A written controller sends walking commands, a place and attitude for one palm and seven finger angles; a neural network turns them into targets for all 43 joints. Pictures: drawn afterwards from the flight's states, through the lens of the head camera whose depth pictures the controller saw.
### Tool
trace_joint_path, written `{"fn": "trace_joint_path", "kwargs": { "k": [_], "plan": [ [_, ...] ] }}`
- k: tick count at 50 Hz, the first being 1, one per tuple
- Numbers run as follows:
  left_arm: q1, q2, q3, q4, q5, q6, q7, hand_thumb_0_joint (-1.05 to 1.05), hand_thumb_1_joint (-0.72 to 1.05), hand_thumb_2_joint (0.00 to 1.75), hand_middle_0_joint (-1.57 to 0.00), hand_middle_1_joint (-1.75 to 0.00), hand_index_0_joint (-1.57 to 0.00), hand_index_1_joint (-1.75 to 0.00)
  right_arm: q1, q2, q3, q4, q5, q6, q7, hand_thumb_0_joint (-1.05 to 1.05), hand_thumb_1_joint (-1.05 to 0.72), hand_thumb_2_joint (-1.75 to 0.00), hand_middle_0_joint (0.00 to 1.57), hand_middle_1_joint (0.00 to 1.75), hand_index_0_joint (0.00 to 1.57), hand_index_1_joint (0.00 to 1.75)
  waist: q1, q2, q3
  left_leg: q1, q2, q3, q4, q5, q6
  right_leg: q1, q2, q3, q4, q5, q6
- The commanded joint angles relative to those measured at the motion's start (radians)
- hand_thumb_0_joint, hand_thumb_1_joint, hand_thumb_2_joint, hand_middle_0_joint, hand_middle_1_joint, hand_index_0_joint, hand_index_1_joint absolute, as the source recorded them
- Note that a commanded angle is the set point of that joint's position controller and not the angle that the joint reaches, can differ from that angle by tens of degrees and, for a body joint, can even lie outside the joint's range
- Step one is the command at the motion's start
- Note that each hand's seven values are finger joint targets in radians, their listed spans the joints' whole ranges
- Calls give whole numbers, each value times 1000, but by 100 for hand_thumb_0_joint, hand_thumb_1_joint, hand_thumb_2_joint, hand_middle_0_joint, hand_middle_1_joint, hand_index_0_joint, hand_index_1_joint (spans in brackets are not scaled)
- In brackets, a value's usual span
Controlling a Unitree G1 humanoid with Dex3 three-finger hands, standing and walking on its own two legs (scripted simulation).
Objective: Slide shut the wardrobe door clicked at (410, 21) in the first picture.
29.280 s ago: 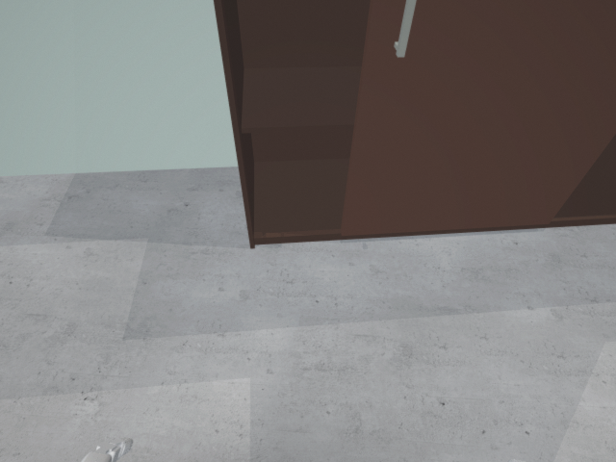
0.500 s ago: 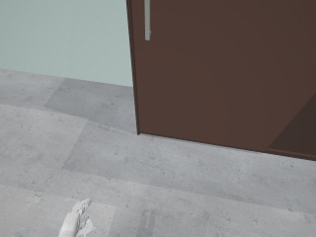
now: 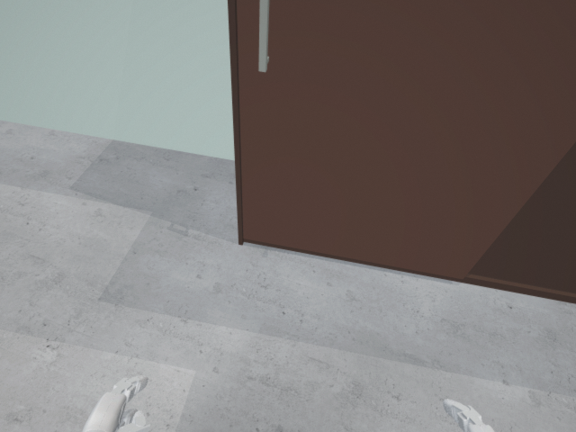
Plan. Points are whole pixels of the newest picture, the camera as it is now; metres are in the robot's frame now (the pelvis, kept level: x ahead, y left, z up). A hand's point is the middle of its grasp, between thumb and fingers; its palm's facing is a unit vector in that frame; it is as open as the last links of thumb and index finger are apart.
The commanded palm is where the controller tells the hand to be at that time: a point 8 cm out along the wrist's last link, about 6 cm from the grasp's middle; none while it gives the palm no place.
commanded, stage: let the arm hang, fingers relaxed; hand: right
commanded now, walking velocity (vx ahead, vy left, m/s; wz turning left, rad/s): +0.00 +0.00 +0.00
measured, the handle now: (265, 24) +0.95 +0.14 +0.17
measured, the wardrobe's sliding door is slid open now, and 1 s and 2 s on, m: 0.00 0.00 0.00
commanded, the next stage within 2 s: look to check the result in 0.88 s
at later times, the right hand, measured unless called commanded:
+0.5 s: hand out of the picture -0.02 -0.22 -0.15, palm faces -0.02 +0.95 -0.30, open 7.4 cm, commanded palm none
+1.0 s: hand out of the picture +0.09 -0.22 -0.14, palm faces -0.04 +0.95 -0.29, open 7.4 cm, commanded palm none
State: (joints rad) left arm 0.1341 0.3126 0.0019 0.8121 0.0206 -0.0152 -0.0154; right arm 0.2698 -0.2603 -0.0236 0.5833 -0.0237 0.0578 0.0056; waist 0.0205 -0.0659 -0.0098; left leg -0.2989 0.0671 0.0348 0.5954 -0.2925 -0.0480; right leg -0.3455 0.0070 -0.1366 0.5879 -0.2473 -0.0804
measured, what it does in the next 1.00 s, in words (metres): stands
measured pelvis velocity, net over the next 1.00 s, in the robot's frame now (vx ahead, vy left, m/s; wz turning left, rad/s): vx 0.01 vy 0.01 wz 0.00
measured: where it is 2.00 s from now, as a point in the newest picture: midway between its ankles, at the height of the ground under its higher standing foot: outside the picture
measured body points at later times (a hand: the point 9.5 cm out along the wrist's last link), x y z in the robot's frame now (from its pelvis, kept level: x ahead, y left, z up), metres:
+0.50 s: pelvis -0.01 +0.00 +0.01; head +0.00 +0.01 +0.46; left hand +0.00 +0.26 -0.15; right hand -0.01 -0.27 -0.13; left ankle +0.01 +0.15 -0.73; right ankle +0.05 -0.07 -0.73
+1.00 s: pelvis +0.01 +0.01 +0.02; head +0.04 +0.01 +0.47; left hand +0.08 +0.31 -0.12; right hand +0.09 -0.27 -0.12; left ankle +0.01 +0.15 -0.73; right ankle +0.05 -0.07 -0.73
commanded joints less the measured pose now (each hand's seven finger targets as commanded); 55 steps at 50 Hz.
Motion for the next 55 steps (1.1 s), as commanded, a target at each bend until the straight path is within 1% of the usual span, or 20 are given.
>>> {"fn": "trace_joint_path", "kwargs": {
  "k": [1,3,5,6,7,8,10,11,14,16,19,22,25,30,35,42,47,50,51,55],
  "plan": [
    [40,95,23,-29,10,10,3,0,90,90,-20,-30,-20,-30,-35,-132,-13,57,-1,-48,-16,0,-90,-90,20,30,20,30,1,148,17,-41,48,-91,-172,-86,63,52,-112,202,-202,-84,12],
    [45,73,19,8,10,15,5,0,90,90,-20,-30,-20,-30,-11,-118,-5,146,2,-50,-19,0,-90,-90,20,30,20,30,-5,15,17,-9,33,-87,-177,-92,57,34,-109,200,-249,-166,18],
    [61,68,23,46,9,16,11,0,90,90,-20,-30,-20,-30,20,-109,-5,226,4,-54,-20,0,-90,-90,20,30,20,30,-13,-68,13,21,18,-70,-176,-66,59,26,-114,204,-285,-222,19],
    [66,71,28,56,7,19,14,0,90,90,-20,-30,-20,-30,41,-107,-12,254,1,-56,-22,0,-90,-90,20,30,20,30,-19,-76,3,45,15,-60,-186,-57,61,29,-119,208,-284,-231,15],
    [74,64,33,69,9,21,17,0,90,90,-20,-30,-20,-30,47,-96,-18,283,1,-57,-23,0,-90,-90,20,30,20,30,-19,-124,0,56,11,-51,-188,-59,63,21,-123,209,-301,-265,14],
    [85,64,36,87,7,22,20,0,90,90,-20,-30,-20,-30,51,-102,-16,312,2,-57,-22,0,-90,-90,20,30,20,30,-19,-137,1,71,6,-42,-184,-53,63,9,-127,214,-315,-284,15],
    [99,77,44,110,4,21,25,0,90,90,-20,-30,-20,-30,57,-105,-16,354,3,-62,-20,0,-90,-90,20,30,20,30,-22,-129,-4,81,1,-39,-192,-38,68,20,-134,218,-324,-283,14],
    [111,82,49,116,0,21,28,0,90,90,-20,-30,-20,-30,58,-111,-17,371,2,-66,-21,0,-90,-90,20,30,20,30,-22,-60,-7,84,5,-38,-206,-21,69,36,-139,220,-312,-252,10],
    [143,77,54,155,-3,19,32,0,90,90,-20,-30,-20,-30,32,-108,-13,417,3,-71,-23,0,-90,-90,20,30,20,30,-7,26,25,40,22,-65,-248,-54,76,67,-133,211,-293,-208,14],
    [156,80,56,175,-5,18,32,0,90,90,-20,-30,-20,-30,24,-116,-12,439,2,-74,-25,0,-90,-90,20,30,20,30,-5,74,32,21,30,-71,-265,-65,78,89,-133,204,-278,-173,13],
    [163,82,55,202,-3,17,33,0,90,90,-20,-30,-20,-30,3,-117,-13,465,4,-74,-26,0,-90,-90,20,30,20,30,-1,106,56,-9,35,-80,-280,-111,78,100,-135,206,-289,-174,13],
    [146,87,57,220,-1,15,31,0,90,90,-20,-30,-20,-30,-9,-128,-14,481,2,-73,-28,0,-90,-90,20,30,20,30,-5,87,66,-6,31,-76,-273,-100,74,95,-143,214,-313,-190,12],
    [125,101,58,228,0,12,30,0,90,90,-20,-30,-20,-30,-30,-138,-15,488,1,-72,-27,0,-90,-90,20,30,20,30,-11,92,81,4,30,-74,-273,-93,69,79,-149,220,-339,-205,13],
    [75,115,57,237,1,5,25,0,90,90,-20,-30,-20,-30,-67,-155,-16,488,0,-75,-24,0,-90,-90,20,30,20,30,-17,77,81,29,33,-74,-271,-47,66,82,-150,227,-362,-183,17],
    [36,138,55,241,1,-4,22,0,90,90,-20,-30,-20,-30,-113,-179,-18,481,2,-82,-20,0,-90,-90,20,30,20,30,-18,43,47,72,42,-73,-273,27,63,110,-152,226,-369,-114,22],
    [-12,166,52,245,-3,-15,21,0,90,90,-20,-30,-20,-30,-159,-208,-19,479,5,-93,-18,0,-90,-90,20,30,20,30,-14,55,-16,114,62,-75,-293,119,63,194,-151,199,-334,81,28],
    [-39,185,47,250,-5,-13,21,0,90,90,-20,-30,-20,-30,-182,-227,-17,484,7,-95,-16,0,-90,-90,20,30,20,30,-10,51,-8,126,68,-81,-315,124,63,209,-152,194,-334,113,35],
    [-48,199,43,255,-6,-15,22,0,90,90,-20,-30,-20,-30,-190,-238,-16,490,9,-96,-15,0,-90,-90,20,30,20,30,-9,47,-41,150,71,-81,-318,154,63,238,-155,193,-329,166,36],
    [-51,201,44,252,-8,-14,22,0,90,90,-20,-30,-20,-30,-188,-241,-17,487,8,-98,-15,0,-90,-90,20,30,20,30,-10,67,-44,153,72,-80,-323,168,62,243,-156,189,-319,186,36],
    [-65,211,41,258,-8,-15,24,0,90,90,-20,-30,-20,-30,-197,-248,-14,496,11,-97,-15,0,-90,-90,20,30,20,30,-7,60,-51,161,77,-79,-329,189,64,268,-158,190,-321,221,38]
  ]
}}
